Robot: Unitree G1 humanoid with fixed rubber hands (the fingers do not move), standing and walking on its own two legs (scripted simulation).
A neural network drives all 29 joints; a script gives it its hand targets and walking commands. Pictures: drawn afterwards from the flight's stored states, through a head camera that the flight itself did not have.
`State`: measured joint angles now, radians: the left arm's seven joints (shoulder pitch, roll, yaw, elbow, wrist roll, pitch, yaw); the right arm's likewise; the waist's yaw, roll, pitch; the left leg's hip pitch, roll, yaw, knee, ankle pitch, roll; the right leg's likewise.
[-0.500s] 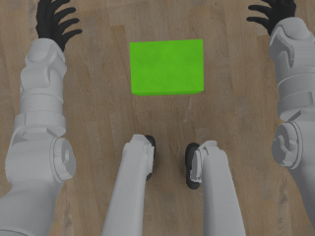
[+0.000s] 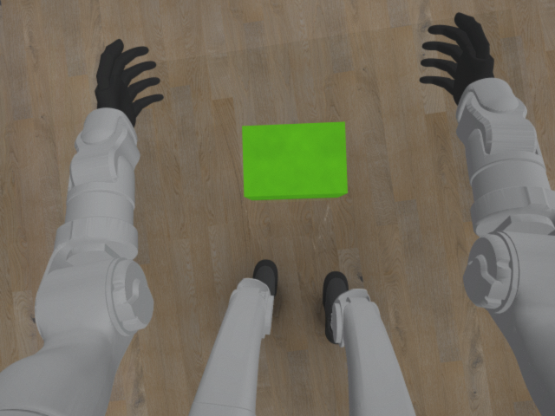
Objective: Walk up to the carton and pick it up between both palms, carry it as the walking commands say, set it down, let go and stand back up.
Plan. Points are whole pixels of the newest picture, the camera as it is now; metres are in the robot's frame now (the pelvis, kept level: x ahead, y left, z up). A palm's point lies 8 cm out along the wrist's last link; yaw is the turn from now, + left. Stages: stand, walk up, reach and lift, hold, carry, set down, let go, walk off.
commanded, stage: let go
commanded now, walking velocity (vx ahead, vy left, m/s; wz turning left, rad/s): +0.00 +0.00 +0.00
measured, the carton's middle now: (294, 164) +0.49 +0.04 -0.58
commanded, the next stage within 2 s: stand in 1.34 s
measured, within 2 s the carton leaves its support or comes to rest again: neither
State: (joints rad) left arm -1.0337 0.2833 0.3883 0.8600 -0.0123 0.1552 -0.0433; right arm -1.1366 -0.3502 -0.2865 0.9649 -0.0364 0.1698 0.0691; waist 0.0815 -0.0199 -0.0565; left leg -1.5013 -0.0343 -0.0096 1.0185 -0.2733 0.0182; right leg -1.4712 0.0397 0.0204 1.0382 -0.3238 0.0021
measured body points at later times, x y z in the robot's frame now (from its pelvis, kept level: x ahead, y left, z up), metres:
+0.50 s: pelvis +0.06 +0.00 +0.08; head +0.23 +0.00 +0.49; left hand +0.36 +0.26 -0.01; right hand +0.40 -0.21 -0.02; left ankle +0.08 +0.10 -0.63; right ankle +0.06 -0.12 -0.63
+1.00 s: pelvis +0.08 -0.01 +0.11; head +0.10 -0.01 +0.56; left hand +0.25 +0.22 +0.04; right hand +0.26 -0.25 +0.04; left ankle +0.08 +0.10 -0.63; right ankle +0.06 -0.12 -0.63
